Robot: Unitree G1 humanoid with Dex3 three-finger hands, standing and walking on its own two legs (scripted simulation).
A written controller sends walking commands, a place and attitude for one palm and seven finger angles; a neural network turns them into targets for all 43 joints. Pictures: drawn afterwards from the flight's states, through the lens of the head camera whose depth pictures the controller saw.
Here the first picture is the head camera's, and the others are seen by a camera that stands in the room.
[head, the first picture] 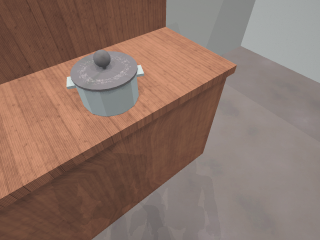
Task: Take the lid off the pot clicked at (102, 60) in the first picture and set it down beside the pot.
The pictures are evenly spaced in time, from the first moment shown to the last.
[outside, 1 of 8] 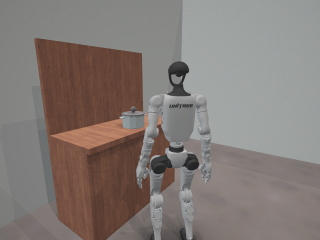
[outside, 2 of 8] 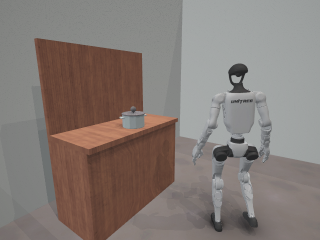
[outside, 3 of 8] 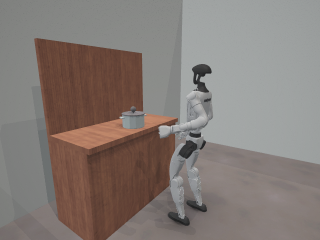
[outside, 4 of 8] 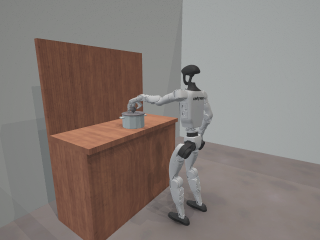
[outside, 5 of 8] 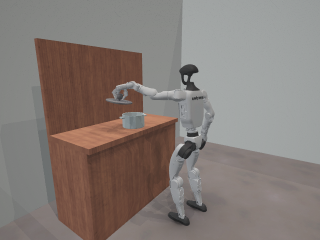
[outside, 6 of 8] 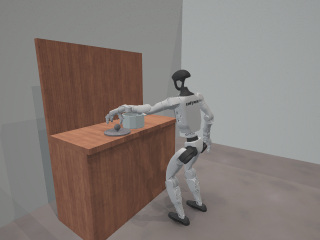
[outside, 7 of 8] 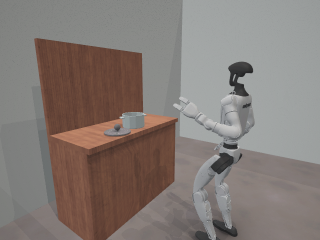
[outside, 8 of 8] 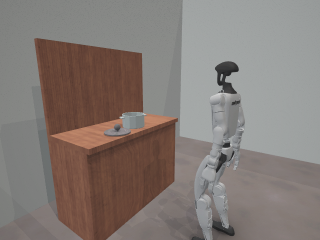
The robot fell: no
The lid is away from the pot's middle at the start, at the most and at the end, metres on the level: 0.00 0.25 0.24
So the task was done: yes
